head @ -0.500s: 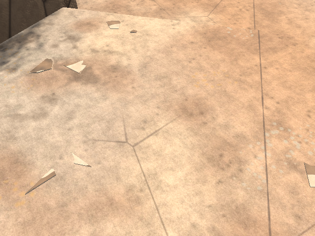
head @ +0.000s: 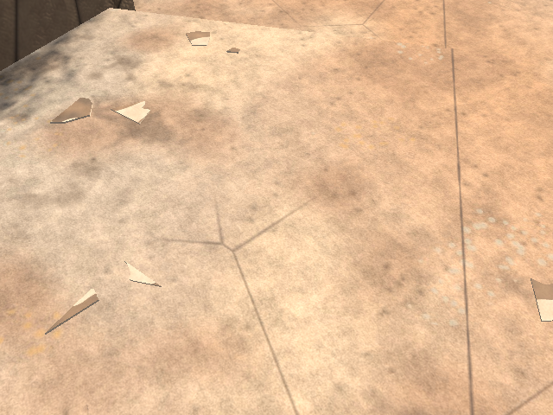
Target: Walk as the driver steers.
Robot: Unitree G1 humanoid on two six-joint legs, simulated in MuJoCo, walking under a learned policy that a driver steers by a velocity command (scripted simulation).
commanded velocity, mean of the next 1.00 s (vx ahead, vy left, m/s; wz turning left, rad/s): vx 0.39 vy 0.00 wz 0.00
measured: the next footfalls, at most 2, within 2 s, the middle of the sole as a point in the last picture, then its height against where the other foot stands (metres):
right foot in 0.68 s outside the picture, level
left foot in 1.24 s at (234, 324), level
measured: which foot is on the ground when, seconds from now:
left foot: down 0.00-0.68, up 0.70-1.00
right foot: down 0.00-0.24, up 0.26-0.66, down 0.68-1.00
